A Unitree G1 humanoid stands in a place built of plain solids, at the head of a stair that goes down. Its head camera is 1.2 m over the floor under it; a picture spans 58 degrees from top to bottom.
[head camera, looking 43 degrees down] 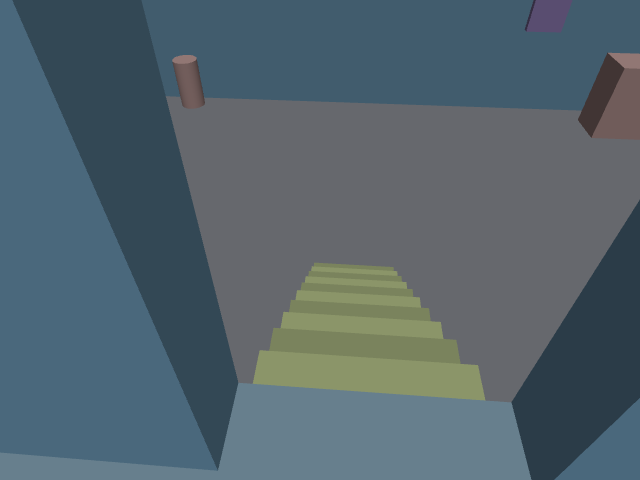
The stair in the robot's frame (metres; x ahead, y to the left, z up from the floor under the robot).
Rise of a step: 0.20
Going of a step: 0.24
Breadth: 0.80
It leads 4 degrees to the right of straight ahead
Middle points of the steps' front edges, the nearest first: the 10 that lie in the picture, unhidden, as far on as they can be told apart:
0.63 -0.16 0.00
0.87 -0.17 -0.20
1.11 -0.19 -0.40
1.35 -0.21 -0.59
1.59 -0.23 -0.79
1.83 -0.25 -0.98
2.06 -0.27 -1.18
2.30 -0.28 -1.37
2.54 -0.30 -1.57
2.78 -0.32 -1.76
